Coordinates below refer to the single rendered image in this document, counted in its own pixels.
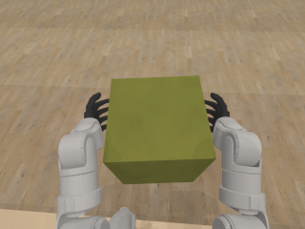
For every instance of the robot left thigh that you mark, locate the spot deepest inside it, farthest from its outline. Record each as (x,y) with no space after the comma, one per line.
(123,220)

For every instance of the right robot hand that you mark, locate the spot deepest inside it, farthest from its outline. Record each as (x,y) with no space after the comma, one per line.
(220,109)

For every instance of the carton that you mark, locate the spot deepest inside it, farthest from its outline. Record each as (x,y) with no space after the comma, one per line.
(158,130)

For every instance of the left robot upper arm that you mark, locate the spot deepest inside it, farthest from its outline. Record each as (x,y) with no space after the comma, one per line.
(93,222)

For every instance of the left robot hand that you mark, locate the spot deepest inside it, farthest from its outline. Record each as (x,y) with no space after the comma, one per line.
(92,107)

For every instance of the right robot forearm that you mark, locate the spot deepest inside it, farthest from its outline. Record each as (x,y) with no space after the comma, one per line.
(241,164)

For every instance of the right robot upper arm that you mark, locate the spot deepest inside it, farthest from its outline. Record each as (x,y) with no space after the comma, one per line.
(232,221)

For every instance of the left robot forearm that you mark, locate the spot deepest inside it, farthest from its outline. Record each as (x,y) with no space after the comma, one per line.
(77,167)

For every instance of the left robot shin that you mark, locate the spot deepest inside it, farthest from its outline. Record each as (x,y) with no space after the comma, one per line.
(124,209)

